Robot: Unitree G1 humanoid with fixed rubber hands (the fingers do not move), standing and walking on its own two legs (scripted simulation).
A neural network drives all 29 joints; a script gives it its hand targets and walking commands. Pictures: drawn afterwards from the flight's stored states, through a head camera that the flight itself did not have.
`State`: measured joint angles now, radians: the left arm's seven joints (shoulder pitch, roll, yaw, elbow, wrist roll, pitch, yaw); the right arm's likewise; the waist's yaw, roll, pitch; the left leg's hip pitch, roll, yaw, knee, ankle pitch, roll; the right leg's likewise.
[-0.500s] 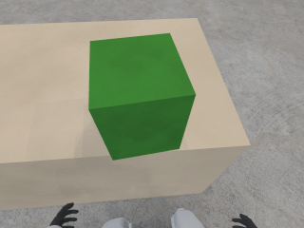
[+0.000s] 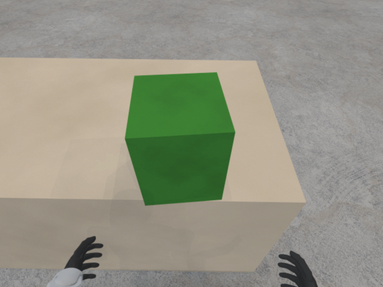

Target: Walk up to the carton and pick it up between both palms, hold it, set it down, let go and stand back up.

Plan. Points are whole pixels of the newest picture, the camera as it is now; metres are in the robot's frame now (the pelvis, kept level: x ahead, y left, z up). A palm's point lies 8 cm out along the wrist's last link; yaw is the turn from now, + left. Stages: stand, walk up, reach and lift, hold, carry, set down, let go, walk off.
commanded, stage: reach and lift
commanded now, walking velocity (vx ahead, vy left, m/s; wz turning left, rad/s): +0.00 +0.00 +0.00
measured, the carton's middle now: (180, 140) +0.43 +0.04 +0.05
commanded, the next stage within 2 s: none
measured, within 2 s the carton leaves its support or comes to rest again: neither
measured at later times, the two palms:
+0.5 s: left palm (92, 259) +0.17 +0.21 -0.03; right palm (306, 260) +0.17 -0.22 -0.01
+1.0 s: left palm (89, 227) +0.22 +0.21 +0.02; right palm (292, 223) +0.23 -0.20 +0.02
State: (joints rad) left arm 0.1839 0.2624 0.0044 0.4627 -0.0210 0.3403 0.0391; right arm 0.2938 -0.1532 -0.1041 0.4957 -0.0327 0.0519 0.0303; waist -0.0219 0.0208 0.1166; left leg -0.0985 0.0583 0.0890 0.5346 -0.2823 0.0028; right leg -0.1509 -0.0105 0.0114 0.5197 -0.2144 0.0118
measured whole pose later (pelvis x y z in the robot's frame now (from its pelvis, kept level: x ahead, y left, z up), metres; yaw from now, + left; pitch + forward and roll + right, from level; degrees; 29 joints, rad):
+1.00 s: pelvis +0.05 +0.01 +0.01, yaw +0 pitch -4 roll -1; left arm 0.39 0.18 -0.10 0.01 -0.14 0.00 0.13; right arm 0.39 -0.15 -0.05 0.13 0.18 -0.12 0.01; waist 0.04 -0.01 0.06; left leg -0.01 0.05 0.09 0.34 -0.25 -0.01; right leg -0.05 -0.02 0.01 0.29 -0.17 0.01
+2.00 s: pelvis +0.02 -0.01 +0.01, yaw +1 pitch -2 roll +0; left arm -0.26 0.22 0.16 -0.15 -0.19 0.69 0.07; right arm -0.27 -0.25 -0.02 0.04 0.33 0.36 -0.16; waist 0.01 -0.02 0.10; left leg -0.12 0.07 0.07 0.35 -0.19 -0.04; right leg -0.17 0.00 -0.01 0.34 -0.14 -0.01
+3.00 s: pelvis +0.03 -0.01 +0.01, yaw +3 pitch +3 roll -1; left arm -0.82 0.31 0.14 0.54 -0.16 0.60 0.07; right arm -0.86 -0.32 0.02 0.73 0.38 0.34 -0.13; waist -0.02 -0.02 -0.02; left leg -0.25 0.07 0.02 0.38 -0.19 -0.04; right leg -0.24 0.01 -0.06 0.30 -0.12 0.00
